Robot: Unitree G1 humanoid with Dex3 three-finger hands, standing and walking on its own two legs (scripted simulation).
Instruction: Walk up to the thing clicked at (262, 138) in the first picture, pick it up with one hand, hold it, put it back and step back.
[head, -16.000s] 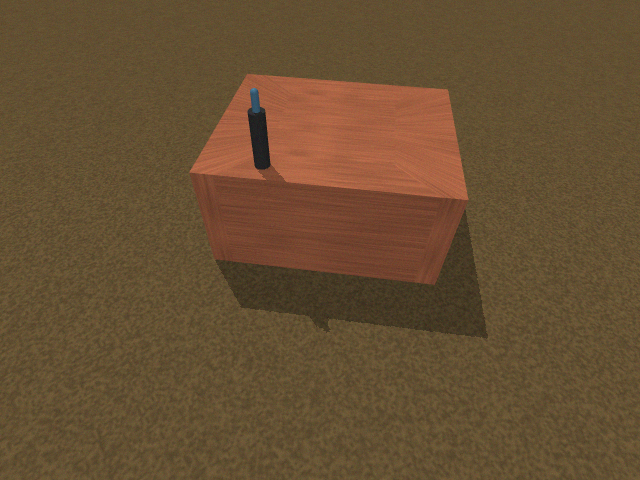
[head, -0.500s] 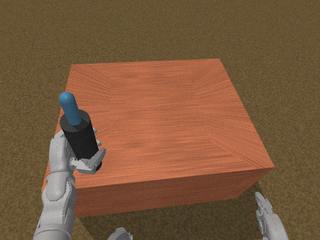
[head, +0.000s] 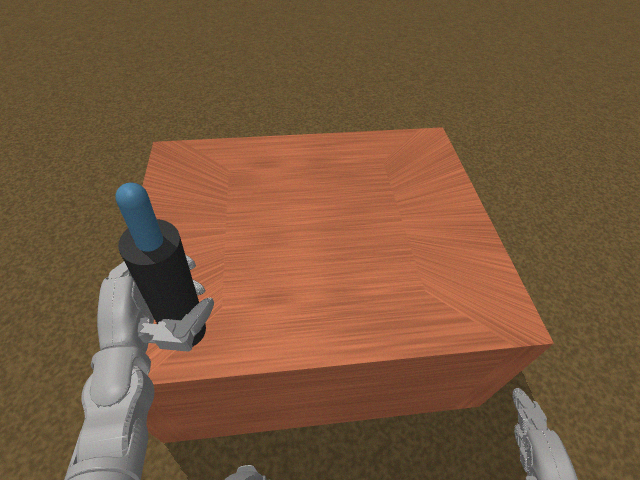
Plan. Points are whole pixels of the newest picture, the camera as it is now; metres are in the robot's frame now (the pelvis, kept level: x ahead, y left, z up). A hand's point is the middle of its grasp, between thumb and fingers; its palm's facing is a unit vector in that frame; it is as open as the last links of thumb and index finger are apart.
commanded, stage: hold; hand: left
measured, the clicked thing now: (164, 277) +0.32 +0.17 +0.12
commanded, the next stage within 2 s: none
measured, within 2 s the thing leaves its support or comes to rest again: neither
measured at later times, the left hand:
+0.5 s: hand (173, 306) +0.32 +0.17 +0.07, palm faces +0.13 -0.99 +0.00, open 8.1 cm
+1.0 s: hand (171, 308) +0.31 +0.17 +0.07, palm faces +0.14 -0.99 +0.00, open 8.1 cm
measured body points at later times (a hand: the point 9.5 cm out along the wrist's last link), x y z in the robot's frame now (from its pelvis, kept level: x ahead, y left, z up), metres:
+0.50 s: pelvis +0.00 +0.00 +0.00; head +0.03 +0.01 +0.45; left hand +0.31 +0.22 +0.07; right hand +0.15 -0.26 -0.04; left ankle +0.06 +0.14 -0.69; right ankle -0.04 -0.14 -0.69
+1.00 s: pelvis +0.00 +0.00 +0.01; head +0.03 +0.00 +0.45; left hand +0.30 +0.22 +0.07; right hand +0.15 -0.26 -0.04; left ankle +0.06 +0.14 -0.69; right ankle -0.04 -0.14 -0.69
